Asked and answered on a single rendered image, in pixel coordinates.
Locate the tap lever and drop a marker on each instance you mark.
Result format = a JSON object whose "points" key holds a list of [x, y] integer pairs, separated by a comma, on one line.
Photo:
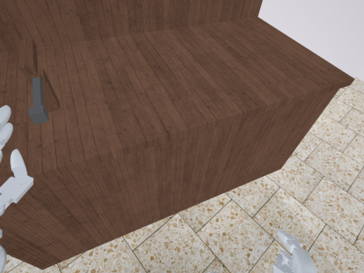
{"points": [[38, 113]]}

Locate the left robot hand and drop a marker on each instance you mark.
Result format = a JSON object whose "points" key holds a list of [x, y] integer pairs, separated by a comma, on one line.
{"points": [[15, 187]]}

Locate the counter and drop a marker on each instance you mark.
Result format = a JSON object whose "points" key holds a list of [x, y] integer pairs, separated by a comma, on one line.
{"points": [[154, 106]]}

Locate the right robot hand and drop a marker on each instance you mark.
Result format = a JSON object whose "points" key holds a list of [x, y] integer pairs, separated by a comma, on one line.
{"points": [[300, 262]]}

